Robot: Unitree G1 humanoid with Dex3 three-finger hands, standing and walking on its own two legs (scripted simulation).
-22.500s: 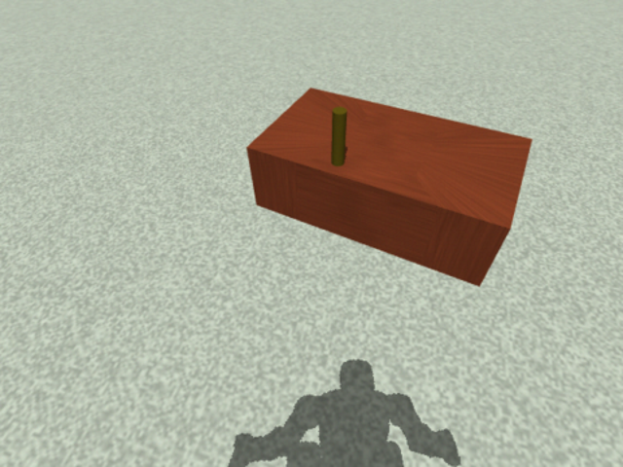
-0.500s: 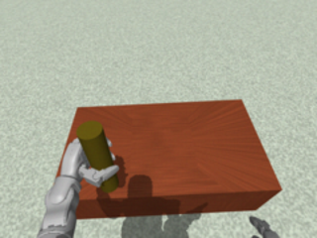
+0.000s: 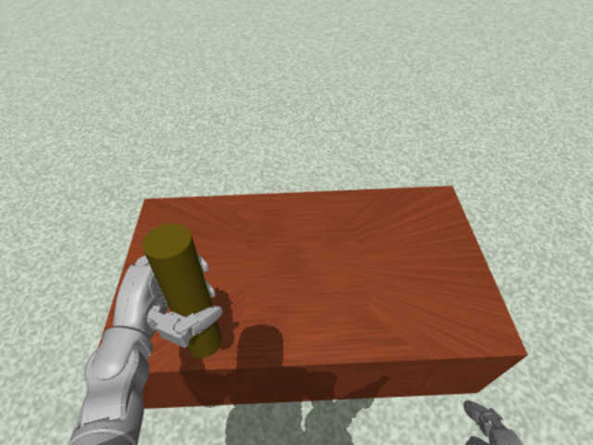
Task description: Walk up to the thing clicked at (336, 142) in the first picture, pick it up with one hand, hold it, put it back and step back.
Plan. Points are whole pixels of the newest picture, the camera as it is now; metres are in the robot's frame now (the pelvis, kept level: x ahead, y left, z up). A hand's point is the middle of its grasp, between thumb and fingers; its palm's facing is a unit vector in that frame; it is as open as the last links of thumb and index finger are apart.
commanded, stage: hold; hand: left
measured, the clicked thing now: (189, 299) +0.31 +0.15 +0.05
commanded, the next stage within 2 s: crouch in 0.58 s
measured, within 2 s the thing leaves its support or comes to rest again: neither
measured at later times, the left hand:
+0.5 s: hand (191, 295) +0.32 +0.15 +0.05, palm faces -0.14 -0.99 +0.00, open 8.5 cm
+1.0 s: hand (200, 301) +0.33 +0.15 +0.01, palm faces -0.13 -0.99 +0.04, open 8.5 cm
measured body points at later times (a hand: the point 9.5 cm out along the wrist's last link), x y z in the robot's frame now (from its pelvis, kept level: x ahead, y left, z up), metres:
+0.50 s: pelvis +0.00 +0.00 +0.00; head +0.03 +0.00 +0.45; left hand +0.32 +0.21 +0.05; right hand +0.13 -0.25 -0.11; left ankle +0.04 +0.14 -0.71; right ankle -0.01 -0.13 -0.71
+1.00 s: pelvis +0.00 -0.01 -0.01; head +0.06 +0.00 +0.43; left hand +0.33 +0.20 +0.01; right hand +0.13 -0.26 -0.12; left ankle +0.04 +0.14 -0.71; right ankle -0.01 -0.13 -0.71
